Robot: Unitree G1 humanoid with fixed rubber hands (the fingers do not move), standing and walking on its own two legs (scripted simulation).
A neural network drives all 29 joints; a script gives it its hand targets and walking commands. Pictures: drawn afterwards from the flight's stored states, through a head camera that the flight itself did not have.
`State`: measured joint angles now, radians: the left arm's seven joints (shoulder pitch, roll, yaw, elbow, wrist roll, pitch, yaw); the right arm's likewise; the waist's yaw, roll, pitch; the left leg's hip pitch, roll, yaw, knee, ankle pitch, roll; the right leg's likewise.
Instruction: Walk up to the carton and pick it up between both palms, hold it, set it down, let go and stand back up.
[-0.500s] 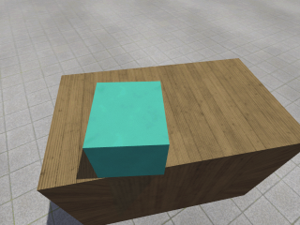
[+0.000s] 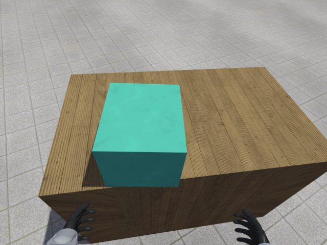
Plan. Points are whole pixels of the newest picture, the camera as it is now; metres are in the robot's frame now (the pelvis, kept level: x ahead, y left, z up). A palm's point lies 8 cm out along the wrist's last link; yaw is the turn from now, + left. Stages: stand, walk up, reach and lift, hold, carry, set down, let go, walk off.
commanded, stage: reach and lift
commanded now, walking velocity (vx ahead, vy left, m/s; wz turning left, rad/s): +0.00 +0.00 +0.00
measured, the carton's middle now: (143, 134) +0.43 +0.04 +0.00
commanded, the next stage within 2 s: none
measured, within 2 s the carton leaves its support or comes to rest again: neither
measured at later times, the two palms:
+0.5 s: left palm (57, 238) +0.18 +0.24 -0.05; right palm (251, 244) +0.15 -0.21 -0.06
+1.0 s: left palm (48, 244) +0.16 +0.24 -0.03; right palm (243, 228) +0.17 -0.19 -0.02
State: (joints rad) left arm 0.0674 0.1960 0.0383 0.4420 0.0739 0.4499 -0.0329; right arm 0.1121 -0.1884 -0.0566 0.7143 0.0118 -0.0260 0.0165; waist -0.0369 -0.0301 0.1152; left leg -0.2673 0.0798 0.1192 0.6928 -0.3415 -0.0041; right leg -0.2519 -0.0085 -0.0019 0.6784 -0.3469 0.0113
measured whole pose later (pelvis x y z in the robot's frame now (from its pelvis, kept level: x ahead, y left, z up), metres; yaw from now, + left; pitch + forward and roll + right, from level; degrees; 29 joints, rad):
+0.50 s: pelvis +0.02 +0.00 +0.02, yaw +0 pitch -6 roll +0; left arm 0.19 0.25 0.00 0.55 -0.07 0.03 -0.01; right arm 0.28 -0.09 -0.05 0.63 -0.01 -0.21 -0.03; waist 0.00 -0.01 0.10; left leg -0.09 0.05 0.13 0.42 -0.23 -0.01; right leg -0.08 -0.01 0.00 0.42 -0.24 0.01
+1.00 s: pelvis +0.03 +0.00 +0.03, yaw +1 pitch -7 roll +0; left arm 0.33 0.27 -0.04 0.45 -0.14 -0.22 -0.02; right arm 0.36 -0.06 -0.01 0.52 0.11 -0.32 -0.04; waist 0.04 -0.04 0.07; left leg -0.04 0.04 0.09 0.40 -0.23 0.00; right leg -0.01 -0.02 -0.01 0.35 -0.23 0.02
